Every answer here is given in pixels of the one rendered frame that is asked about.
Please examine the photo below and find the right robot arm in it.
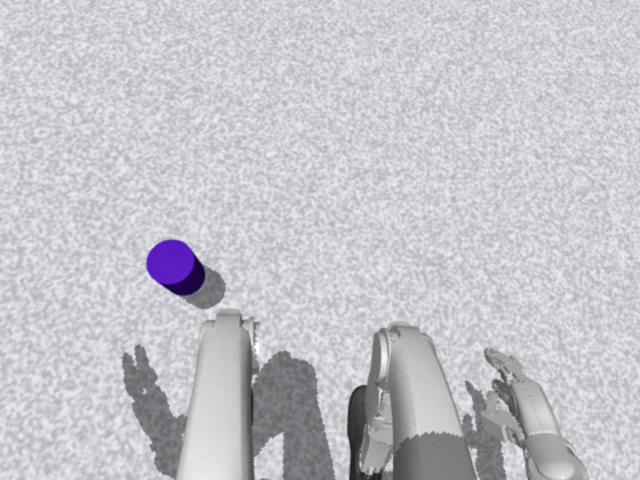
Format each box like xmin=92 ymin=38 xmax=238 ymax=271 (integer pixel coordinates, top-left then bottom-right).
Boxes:
xmin=523 ymin=433 xmax=589 ymax=480

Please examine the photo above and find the right robot foot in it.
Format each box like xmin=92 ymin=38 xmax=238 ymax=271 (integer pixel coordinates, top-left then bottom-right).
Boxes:
xmin=347 ymin=385 xmax=382 ymax=480

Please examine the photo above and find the can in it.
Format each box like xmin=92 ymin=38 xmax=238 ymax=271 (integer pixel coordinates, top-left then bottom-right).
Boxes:
xmin=146 ymin=240 xmax=205 ymax=296

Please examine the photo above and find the right robot hand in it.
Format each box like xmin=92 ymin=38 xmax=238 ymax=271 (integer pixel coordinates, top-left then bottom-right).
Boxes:
xmin=480 ymin=348 xmax=562 ymax=449

